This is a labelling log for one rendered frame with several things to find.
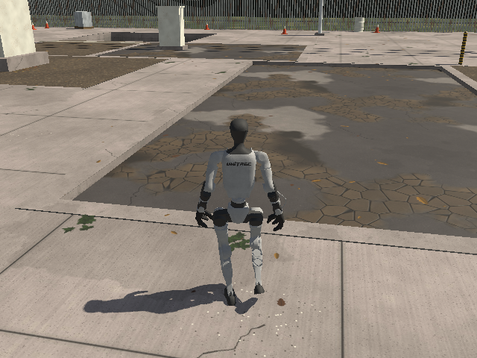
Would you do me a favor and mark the robot left foot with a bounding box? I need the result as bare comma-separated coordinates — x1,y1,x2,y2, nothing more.
224,288,236,306

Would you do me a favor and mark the left robot forearm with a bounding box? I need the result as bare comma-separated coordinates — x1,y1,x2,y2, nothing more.
197,181,211,213

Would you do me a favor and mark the right robot forearm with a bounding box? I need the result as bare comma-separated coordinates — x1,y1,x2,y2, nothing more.
268,182,282,216

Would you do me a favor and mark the robot left hand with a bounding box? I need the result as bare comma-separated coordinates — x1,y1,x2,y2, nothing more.
195,210,212,227

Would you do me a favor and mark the robot right upper arm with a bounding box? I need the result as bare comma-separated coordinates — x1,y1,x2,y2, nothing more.
255,151,275,193

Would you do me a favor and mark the robot left upper arm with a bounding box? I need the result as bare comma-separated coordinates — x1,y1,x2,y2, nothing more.
204,151,224,192

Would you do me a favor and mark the right robot thigh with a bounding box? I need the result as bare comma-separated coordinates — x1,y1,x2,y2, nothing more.
248,207,263,249

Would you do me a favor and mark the robot right hand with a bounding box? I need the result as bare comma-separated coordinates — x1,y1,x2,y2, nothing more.
267,213,285,231

